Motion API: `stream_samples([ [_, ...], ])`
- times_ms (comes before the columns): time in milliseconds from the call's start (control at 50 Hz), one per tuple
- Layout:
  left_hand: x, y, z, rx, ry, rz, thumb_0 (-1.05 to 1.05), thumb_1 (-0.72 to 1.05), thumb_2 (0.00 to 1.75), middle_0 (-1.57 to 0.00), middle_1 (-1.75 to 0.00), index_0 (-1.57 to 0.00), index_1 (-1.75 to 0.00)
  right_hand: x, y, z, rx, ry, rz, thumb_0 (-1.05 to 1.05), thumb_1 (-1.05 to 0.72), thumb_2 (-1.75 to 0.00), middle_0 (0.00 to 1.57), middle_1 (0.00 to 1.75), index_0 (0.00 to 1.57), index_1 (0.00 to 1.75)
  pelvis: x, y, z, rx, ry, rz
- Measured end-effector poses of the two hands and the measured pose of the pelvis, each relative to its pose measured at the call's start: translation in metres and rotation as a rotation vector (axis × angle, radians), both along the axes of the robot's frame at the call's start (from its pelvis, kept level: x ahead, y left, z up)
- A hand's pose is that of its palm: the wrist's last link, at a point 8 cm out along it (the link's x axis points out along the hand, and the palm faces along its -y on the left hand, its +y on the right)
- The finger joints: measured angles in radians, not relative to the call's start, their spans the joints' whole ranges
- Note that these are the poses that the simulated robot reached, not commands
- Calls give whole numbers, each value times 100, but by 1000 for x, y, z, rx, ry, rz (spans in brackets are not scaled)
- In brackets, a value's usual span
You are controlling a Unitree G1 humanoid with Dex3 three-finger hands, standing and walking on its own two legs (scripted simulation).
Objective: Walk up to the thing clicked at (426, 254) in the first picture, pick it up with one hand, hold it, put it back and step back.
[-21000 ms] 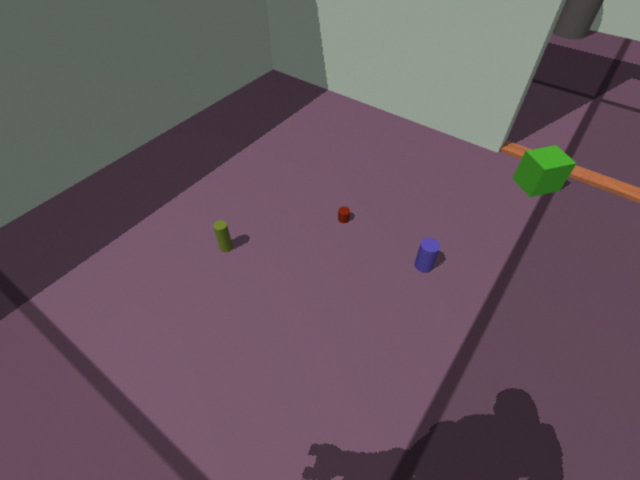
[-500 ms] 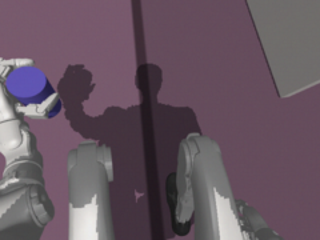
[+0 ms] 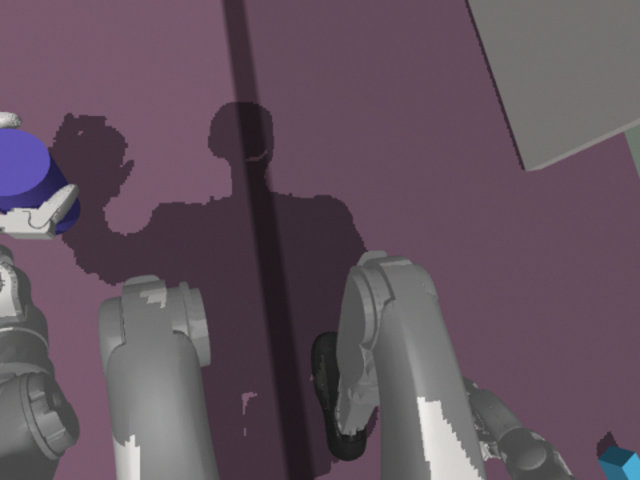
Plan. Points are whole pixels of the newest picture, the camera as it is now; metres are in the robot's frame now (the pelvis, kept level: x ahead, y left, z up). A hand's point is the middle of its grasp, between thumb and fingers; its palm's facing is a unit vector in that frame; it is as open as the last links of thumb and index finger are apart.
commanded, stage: lower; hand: left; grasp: from the side
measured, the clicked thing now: (29, 188) +0.44 +0.29 -0.12
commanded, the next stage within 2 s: loosen in 1.40 s
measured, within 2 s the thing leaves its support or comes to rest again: rests again in 1.50 s
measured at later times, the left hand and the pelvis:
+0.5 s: hand (41, 194) +0.44 +0.29 -0.15, palm faces +0.39 -0.92 -0.02, open 10.1 cm; pelvis +0.00 +0.01 -0.01, yaw -3 degrees
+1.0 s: hand (53, 197) +0.45 +0.29 -0.19, palm faces +0.40 -0.92 -0.02, open 10.1 cm; pelvis -0.01 +0.02 -0.02, yaw -6 degrees
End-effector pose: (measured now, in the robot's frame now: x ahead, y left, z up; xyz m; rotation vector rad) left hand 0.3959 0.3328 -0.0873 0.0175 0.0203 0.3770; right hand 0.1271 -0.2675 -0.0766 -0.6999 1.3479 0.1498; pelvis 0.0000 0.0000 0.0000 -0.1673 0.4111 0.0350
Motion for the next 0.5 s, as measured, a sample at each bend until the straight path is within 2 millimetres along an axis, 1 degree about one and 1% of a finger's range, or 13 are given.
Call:
stream_samples([
  [100,1,1,-9,-1,8,-1,2,-36,106,-74,-99,-70,-98,0,0,0,-9,9,19,0,-92,-91,20,30,20,30,0,1,-3,-8,-11,-4],
  [220,0,2,-29,-20,33,27,2,-36,106,-74,-99,-70,-98,0,3,3,-26,18,54,0,-92,-91,20,30,20,30,-1,3,-6,-22,-32,-13],
  [320,0,-1,-45,-19,39,15,2,-36,106,-74,-99,-70,-98,0,4,6,-52,32,96,0,-92,-91,20,30,20,30,-2,4,-10,-33,-57,-20],
  [500,5,0,-64,-19,35,27,2,-36,107,-75,-98,-70,-97,-2,6,14,-104,57,162,0,-92,-91,20,30,21,30,-5,8,-15,-57,-97,-33],
])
